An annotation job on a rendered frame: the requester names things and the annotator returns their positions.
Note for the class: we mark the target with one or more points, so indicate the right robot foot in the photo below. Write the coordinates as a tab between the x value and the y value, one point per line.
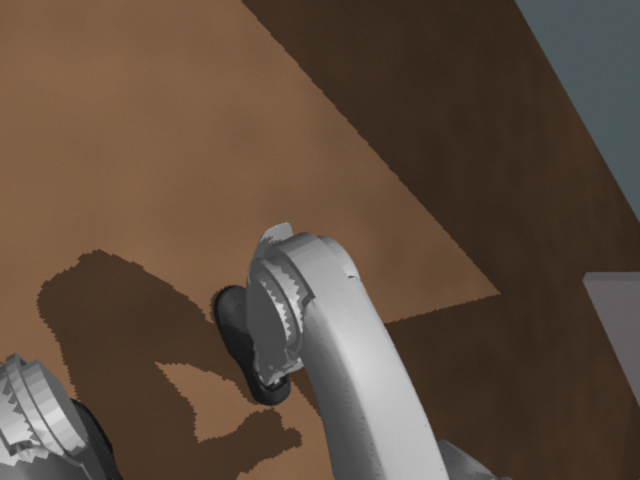
230	316

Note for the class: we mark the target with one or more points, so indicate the left robot foot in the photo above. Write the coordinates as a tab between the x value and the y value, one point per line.
98	441

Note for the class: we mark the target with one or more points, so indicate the right robot hand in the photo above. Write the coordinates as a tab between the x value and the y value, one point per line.
460	465

